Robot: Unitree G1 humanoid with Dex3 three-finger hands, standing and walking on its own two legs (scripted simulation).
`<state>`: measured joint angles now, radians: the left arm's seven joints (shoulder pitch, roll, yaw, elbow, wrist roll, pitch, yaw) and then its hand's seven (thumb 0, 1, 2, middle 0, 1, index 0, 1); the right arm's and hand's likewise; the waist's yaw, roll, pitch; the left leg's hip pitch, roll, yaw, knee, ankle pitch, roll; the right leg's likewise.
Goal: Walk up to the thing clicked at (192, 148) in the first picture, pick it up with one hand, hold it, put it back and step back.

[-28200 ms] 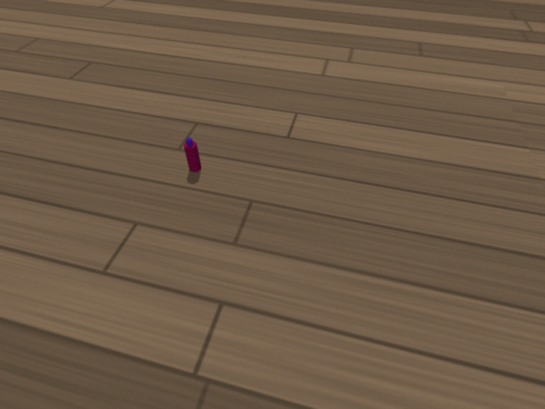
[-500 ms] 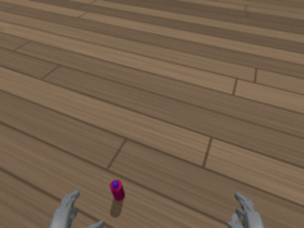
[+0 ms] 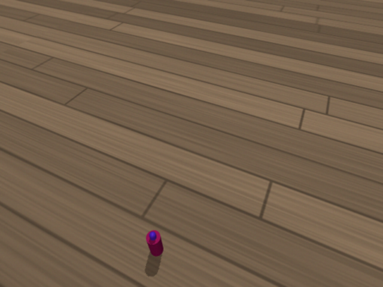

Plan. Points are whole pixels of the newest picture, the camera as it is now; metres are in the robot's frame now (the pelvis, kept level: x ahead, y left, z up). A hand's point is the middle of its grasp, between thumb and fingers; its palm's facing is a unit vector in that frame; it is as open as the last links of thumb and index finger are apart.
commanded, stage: stand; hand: left
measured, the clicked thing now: (154, 242) +0.46 +0.20 -0.66
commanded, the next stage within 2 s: step back in 1.68 s
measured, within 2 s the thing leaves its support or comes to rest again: neither
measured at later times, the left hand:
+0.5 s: hand out of the picture +0.03 +0.25 -0.15, palm faces -0.03 -0.94 -0.35, open 7.4 cm
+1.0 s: hand out of the picture +0.07 +0.23 -0.14, palm faces -0.04 -0.94 -0.34, open 7.4 cm
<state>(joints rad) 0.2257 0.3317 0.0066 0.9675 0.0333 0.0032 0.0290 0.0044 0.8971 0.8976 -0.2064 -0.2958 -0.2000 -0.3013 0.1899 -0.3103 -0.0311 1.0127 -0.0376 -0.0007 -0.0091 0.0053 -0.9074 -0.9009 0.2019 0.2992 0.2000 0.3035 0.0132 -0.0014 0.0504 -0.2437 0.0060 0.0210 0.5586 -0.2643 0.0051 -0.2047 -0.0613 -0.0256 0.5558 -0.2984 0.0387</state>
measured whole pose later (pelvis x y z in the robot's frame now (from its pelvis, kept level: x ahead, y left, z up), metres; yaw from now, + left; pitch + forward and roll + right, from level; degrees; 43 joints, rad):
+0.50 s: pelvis -0.02 +0.00 +0.01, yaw +0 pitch -4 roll +0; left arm 0.17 0.33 -0.01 1.14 0.03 -0.01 0.01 0.00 0.90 0.90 -0.21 -0.30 -0.20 -0.30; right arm 0.14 -0.32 -0.03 1.14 -0.02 0.01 0.00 0.00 -0.91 -0.90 0.20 0.30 0.20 0.30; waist 0.01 0.01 0.05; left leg -0.16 0.01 0.02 0.38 -0.15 0.00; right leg -0.13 -0.06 -0.03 0.39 -0.19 0.04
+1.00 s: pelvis +0.00 -0.01 +0.01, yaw -1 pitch -3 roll +0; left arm 0.13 0.32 0.00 1.15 0.02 -0.01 0.01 0.00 0.90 0.90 -0.21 -0.30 -0.20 -0.30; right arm 0.12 -0.32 -0.01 1.16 -0.02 0.00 0.00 0.00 -0.91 -0.90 0.20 0.30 0.20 0.30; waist 0.00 0.01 0.06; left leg -0.13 0.02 0.03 0.35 -0.16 -0.01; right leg -0.11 -0.04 -0.02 0.35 -0.19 0.03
